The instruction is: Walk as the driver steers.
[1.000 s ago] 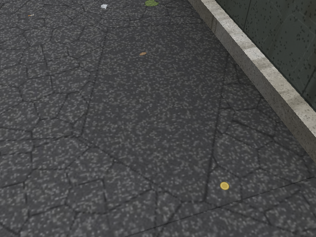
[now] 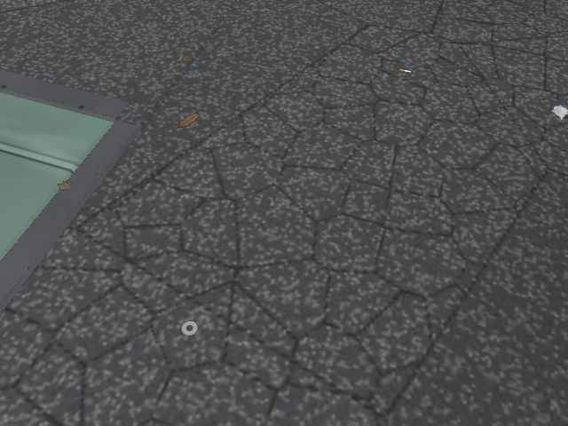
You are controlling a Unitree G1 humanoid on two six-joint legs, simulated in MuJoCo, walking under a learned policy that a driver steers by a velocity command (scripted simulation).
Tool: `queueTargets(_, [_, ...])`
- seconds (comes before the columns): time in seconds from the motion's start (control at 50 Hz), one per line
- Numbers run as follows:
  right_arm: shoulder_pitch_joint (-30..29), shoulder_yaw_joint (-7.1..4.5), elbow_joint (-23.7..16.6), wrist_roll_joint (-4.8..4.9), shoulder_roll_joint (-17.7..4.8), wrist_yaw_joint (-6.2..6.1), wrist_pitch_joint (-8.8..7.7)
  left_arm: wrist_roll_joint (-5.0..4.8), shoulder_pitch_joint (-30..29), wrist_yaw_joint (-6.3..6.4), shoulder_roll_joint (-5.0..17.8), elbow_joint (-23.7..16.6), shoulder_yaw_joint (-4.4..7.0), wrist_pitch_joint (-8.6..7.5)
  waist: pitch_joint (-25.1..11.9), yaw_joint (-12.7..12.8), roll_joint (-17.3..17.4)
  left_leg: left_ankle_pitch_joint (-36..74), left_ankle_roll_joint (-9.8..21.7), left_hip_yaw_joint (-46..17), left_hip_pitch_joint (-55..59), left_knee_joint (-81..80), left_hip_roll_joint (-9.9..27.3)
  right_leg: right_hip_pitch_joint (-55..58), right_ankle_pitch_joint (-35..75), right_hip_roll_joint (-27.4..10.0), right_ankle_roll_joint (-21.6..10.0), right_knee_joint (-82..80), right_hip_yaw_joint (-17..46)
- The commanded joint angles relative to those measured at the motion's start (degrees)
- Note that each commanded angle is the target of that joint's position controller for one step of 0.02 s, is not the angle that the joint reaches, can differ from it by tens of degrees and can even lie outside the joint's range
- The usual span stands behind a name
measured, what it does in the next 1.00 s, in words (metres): walks ahead, turning right: left foot, then right foot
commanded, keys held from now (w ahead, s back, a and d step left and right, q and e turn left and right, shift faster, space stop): w+e+shift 0.82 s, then w+shift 0.06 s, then q+shift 0.12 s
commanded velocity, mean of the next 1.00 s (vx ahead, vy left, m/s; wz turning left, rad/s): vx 0.97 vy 0.00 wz -0.74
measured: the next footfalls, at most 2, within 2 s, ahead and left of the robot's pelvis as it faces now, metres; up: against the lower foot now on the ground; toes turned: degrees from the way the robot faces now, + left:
left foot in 0.28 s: +0.45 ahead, +0.16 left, +0.00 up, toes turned -17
right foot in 0.72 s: +0.73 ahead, -0.24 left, +0.00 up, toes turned -41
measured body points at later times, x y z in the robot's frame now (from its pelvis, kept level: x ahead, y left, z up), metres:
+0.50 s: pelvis +0.42 +0.02 +0.00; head +0.42 +0.01 +0.45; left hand +0.70 +0.20 -0.07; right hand +0.32 -0.27 -0.11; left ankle +0.41 +0.17 -0.73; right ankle +0.43 -0.12 -0.62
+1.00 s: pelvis +0.77 -0.22 +0.01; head +0.78 -0.25 +0.46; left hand +0.99 -0.07 -0.11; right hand +0.75 -0.55 -0.06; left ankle +1.05 -0.23 -0.65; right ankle +0.70 -0.21 -0.73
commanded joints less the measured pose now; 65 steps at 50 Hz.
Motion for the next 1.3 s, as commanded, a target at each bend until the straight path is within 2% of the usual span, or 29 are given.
queueTargets(0.02, [-2.7, 0.03, -7.4, -0.86, -2.2, 0.08, -2.32, -0.40, 2.4, -0.30, 1.0, -2.2, -0.60, -0.46, -1.4, -3.3, -1.0, 1.1, -1.3, -2.9, -17.1, -6.6, 5.6, 11.9, -10.2, -14.2, -12.9, -17.2, 29.6])
queueTargets(0.14, [-16.1, 1.45, -13.2, -1.38, -2.0, 0.30, -2.95, -2.28, 4.2, 2.10, 6.5, -2.9, 0.79, 0.04, 4.0, -1.3, -3.3, 23.9, -8.0, 2.9, 5.8, -35.7, 2.4, -13.2, -4.3, -9.9, -9.1, -19.2, 19.8])
queueTargets(0.22, [-16.7, -1.35, -14.5, 0.90, -7.3, -1.11, -2.34, -3.35, 9.6, 2.08, 5.2, -2.2, 0.49, 1.19, 1.8, -0.9, -4.8, 19.3, -8.8, 0.4, 9.5, -44.9, 1.0, -0.8, -5.0, -11.6, -5.5, -10.7, 24.0])
queueTargets(0.26, [-5.1, -3.59, -12.9, 1.17, -10.7, -1.76, -2.63, -2.21, 8.4, 1.69, 4.7, -2.6, 0.10, 1.71, -5.6, -8.2, -5.4, 14.1, -5.8, 0.2, 22.6, -45.2, 2.6, -0.5, 9.4, -8.5, -1.9, 7.8, 20.9])
queueTargets(0.28, [9.6, -4.86, -11.0, 0.88, -14.6, -2.53, -2.11, -0.15, 6.6, 1.45, 1.4, -4.8, -1.17, 1.75, -16.9, -14.2, -0.3, 2.2, -2.2, -9.9, 40.0, -43.8, 13.0, -9.3, 4.8, -6.0, -0.1, 27.7, 16.3])
queueTargets(0.3, [14.6, -5.61, -8.8, -0.57, -19.3, -1.48, -1.24, -3.71, 15.8, 1.31, -5.1, -6.8, -3.36, 0.97, -27.3, -8.8, 23.9, -20.7, 7.3, -43.8, 55.0, -54.6, 27.9, -26.2, -21.5, -2.3, 1.9, 48.4, 10.4])
queueTargets(0.32, [12.1, -4.96, -9.3, -0.31, -14.2, -1.15, -0.84, -5.43, 13.6, 2.29, -0.9, -6.0, -2.92, 1.42, -20.1, -9.6, 20.3, -31.6, 6.0, -49.6, 49.6, -59.4, 27.1, -34.7, -17.6, -7.7, 1.4, 57.2, 9.1])
queueTargets(0.36, [7.0, -3.68, -8.1, -0.31, -8.7, -1.41, -0.05, -3.03, 2.6, 2.42, 2.0, -7.5, -2.10, 2.22, -5.9, -9.0, 4.7, -10.3, 3.1, -28.8, 34.5, -59.3, 22.9, -35.7, -9.5, -12.1, 1.2, 58.0, 5.5])
queueTargets(0.4, [2.7, -2.91, -6.3, -1.94, -5.3, -1.01, 0.14, -2.21, -0.8, 1.34, 0.3, -9.4, -1.67, 3.30, -0.7, -5.0, 3.6, 2.6, 2.2, -15.8, 22.2, -60.9, 18.6, -30.4, -7.4, -15.5, 0.8, 53.9, 6.1])
queueTargets(0.44, [0.3, -2.72, -4.8, -0.78, -3.3, -0.46, -0.07, -3.11, -2.0, 0.57, -1.4, -10.9, -1.89, 5.03, 1.1, -2.8, 4.4, 9.4, 0.9, -6.6, 18.1, -62.8, 17.1, -30.0, -7.7, -17.4, 0.9, 51.4, 5.7])
queueTargets(0.6, [1.8, -4.25, -1.9, -0.63, -12.3, -1.64, -0.48, -1.39, -16.1, -2.65, 1.3, -16.0, -2.30, 4.47, 7.3, -4.2, -2.7, 26.1, -2.7, 15.9, 17.4, -67.9, 13.8, -23.5, 15.3, -14.1, 0.1, 23.4, -4.1])
queueTargets(0.64, [3.8, -4.67, -1.7, -1.03, -15.7, -1.74, 0.24, -1.92, -17.2, -3.27, 3.8, -16.7, -1.44, 4.08, 5.1, -3.1, 0.3, 53.1, -3.8, 18.6, 22.1, -62.7, 13.9, -16.4, 12.4, -9.0, -1.9, 19.2, -9.6])
queueTargets(0.7, [2.5, -5.61, -3.2, -0.96, -19.9, -2.38, 2.23, -2.81, 0.7, -2.94, 11.3, -13.5, 2.29, 4.90, -6.3, 8.7, 7.7, 86.7, -3.2, 18.3, 21.7, -34.8, 16.3, 7.1, 1.3, -2.5, -6.0, 20.3, -12.1])
queueTargets(0.72, [-0.3, -5.20, -4.8, -0.51, -18.6, -2.37, 1.75, -2.75, 15.6, -1.97, 15.2, -9.1, 4.64, 5.58, -11.4, 15.6, 4.5, 73.1, -4.6, 17.5, 8.2, -14.6, 13.1, 29.1, 5.0, -3.7, -9.2, 14.2, -5.9])
queueTargets(0.74, [-0.9, -2.12, -6.7, -1.80, -7.5, -1.90, -0.35, -2.62, 14.8, -0.72, 18.6, -7.3, 5.07, 6.43, -8.1, 9.9, -18.2, -4.9, -7.1, 15.8, -11.4, 14.8, -1.1, 39.0, 13.3, -11.4, -12.6, 10.7, 10.8])
queueTargets(0.76, [8.6, -0.50, -11.7, 0.49, -6.6, -0.83, -3.38, -0.39, 9.2, -1.09, 18.7, -11.8, 3.46, 4.60, -25.5, 1.1, -21.8, -12.4, -6.1, -1.8, -26.9, 23.9, -3.2, 51.7, -17.7, -23.0, -25.7, -3.0, 48.1])
queueTargets(0.78, [-1.0, -1.34, -12.4, 1.55, -12.6, -0.61, -4.78, -0.57, 10.4, -0.96, 13.3, -12.4, 3.21, 3.86, -22.9, 6.3, -9.4, -4.8, -4.0, -5.2, -28.1, 17.7, 0.5, 46.8, -29.1, -22.6, -20.7, -11.4, 51.7])
queueTargets(0.8, [-4.8, -1.35, -14.0, 2.56, -12.0, -0.93, -4.74, -0.22, 9.0, -1.16, 12.3, -11.4, 2.79, 2.70, -10.5, 3.0, -1.9, -2.5, -3.7, -3.4, -29.1, 11.6, 1.5, 35.3, -25.3, -21.4, -18.2, -13.9, 47.7])
queueTargets(0.82, [-4.1, -1.09, -12.7, 1.14, -10.9, -1.58, -4.08, -0.38, 4.8, -1.37, 10.7, -11.6, 2.21, 1.72, -7.4, -0.4, 5.9, -0.1, -4.1, -4.1, -24.1, 5.9, 4.6, 25.6, -19.7, -19.6, -16.1, -12.8, 42.8])
queueTargets(0.86, [0.9, -1.59, -10.5, -0.09, -10.4, -1.38, -1.71, 0.45, -1.7, -0.70, 8.1, -12.5, 1.16, 1.44, -2.6, -5.6, 3.5, 2.3, -6.3, -3.9, -15.8, -0.7, 7.4, 10.0, -11.4, -15.0, -15.1, -13.2, 32.2])
queueTargets(0.94, [-5.9, -0.33, -12.6, -2.33, -6.5, -1.46, -0.22, 0.03, -2.3, 1.60, 5.1, -9.0, -0.38, 1.47, 4.0, -4.1, 0.2, 13.2, -9.9, 4.5, -10.9, -18.4, 8.5, -4.4, 26.1, -9.5, -10.9, -12.2, 11.4])
queueTargets(1.0, [-12.2, 1.03, -12.1, -2.35, -2.6, 0.24, -1.38, -0.44, 4.5, 2.49, 5.1, -5.0, -0.68, 1.62, 1.4, 2.5, -1.1, 39.3, -8.3, 9.2, -1.5, -37.3, 3.9, -4.0, 22.8, -6.2, -6.2, -11.2, 3.6])
queueTargets(1.08, [-15.4, -0.52, -13.7, -0.01, -6.2, 2.37, -1.32, 0.19, 6.1, 2.80, 6.6, -1.8, -0.55, 2.16, 1.1, 3.8, -4.4, 40.3, -4.5, 7.4, -4.9, -46.5, 1.4, 9.2, 21.9, -11.9, -3.3, -6.6, 3.7])
queueTargets(1.16, [11.2, -4.14, -8.0, -0.29, -12.8, 2.91, -0.66, 1.86, -4.3, 3.95, 8.6, -5.7, 0.01, 4.07, -10.9, -11.1, -4.6, 33.9, -1.1, 6.0, 14.8, -46.7, -0.9, 10.8, 40.1, -10.1, 2.3, 29.1, 0.2])
queueTargets(1.18, [10.1, -4.02, -9.0, -0.97, -15.7, 2.55, -0.38, 3.58, 3.5, 3.37, 1.7, -7.2, -1.35, 4.03, -15.6, -3.9, 14.3, 56.9, 5.0, -10.8, 29.5, -42.1, 10.1, -5.3, -14.3, -1.0, 6.0, 52.5, -1.8])
queueTargets(1.2, [5.8, -4.10, -12.2, -2.70, -16.9, 2.13, -0.09, 1.19, 12.8, 2.14, 2.1, -7.7, -2.33, 3.78, -25.5, -0.5, 18.9, 45.3, 16.6, -41.8, 43.5, -50.0, 21.6, -20.0, -27.8, 3.9, 9.0, 67.2, 6.7])
queueTargets(1.22, [2.0, -4.68, -15.1, -1.72, -15.0, 1.45, 1.33, 0.62, 9.2, 1.58, 7.9, -7.5, -1.61, 3.82, -27.5, -3.9, 8.5, 24.8, 14.9, -42.6, 41.1, -53.3, 19.8, -20.9, -21.8, -0.7, 7.5, 68.2, 11.3])
queueTargets(1.26, [-1.5, -3.31, -16.2, -0.38, -11.4, 0.42, 3.62, 1.23, -4.0, 1.99, 8.1, -11.0, -1.24, 4.73, -12.7, -3.3, -6.8, 7.8, 9.4, -32.7, 20.9, -57.7, 13.2, -22.0, -15.4, -3.3, 6.0, 58.3, 8.9])
queueTargets(1.3, [-3.8, -3.48, -16.6, -0.64, -11.4, -0.16, 4.35, 1.73, -4.1, 2.57, 7.0, -11.7, -1.25, 5.92, -7.9, -0.1, -3.7, 8.8, 7.1, -27.8, 9.9, -60.4, 8.0, -17.4, -13.3, -4.8, 6.0, 48.1, 9.0])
